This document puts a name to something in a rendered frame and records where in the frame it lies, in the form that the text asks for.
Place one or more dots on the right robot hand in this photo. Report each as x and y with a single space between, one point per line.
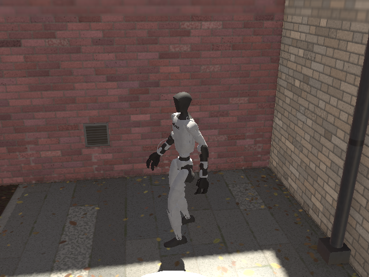
155 157

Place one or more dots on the left robot forearm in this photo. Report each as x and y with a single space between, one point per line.
204 162

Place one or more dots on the left robot upper arm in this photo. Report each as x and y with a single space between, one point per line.
193 129

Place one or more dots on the robot left thigh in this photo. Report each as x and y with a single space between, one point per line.
177 187

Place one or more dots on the robot right foot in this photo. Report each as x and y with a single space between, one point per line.
185 221

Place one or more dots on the right robot forearm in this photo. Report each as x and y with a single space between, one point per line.
165 146

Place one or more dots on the left robot hand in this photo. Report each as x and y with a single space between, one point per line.
202 183

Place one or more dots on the right robot upper arm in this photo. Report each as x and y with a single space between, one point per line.
172 116

